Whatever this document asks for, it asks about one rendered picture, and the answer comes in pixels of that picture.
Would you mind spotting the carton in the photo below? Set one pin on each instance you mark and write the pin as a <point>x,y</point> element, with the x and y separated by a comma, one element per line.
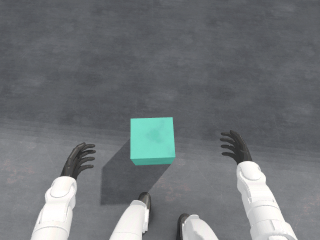
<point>152,141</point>

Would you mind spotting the left robot hand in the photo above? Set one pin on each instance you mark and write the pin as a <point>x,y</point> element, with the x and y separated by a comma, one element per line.
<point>72,167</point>

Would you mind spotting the right robot hand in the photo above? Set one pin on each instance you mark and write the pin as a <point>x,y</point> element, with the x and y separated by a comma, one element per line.
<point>241,152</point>

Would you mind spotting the robot left forearm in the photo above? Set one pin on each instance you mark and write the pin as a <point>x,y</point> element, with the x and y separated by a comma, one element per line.
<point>54,220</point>

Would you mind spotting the left robot thigh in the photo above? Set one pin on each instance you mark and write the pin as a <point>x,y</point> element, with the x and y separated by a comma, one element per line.
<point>131,225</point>

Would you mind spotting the robot right shin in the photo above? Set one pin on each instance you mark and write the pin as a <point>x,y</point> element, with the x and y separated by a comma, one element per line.
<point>192,217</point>

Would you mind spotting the robot right forearm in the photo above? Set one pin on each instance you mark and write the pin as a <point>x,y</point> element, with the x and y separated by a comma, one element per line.
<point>262,210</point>

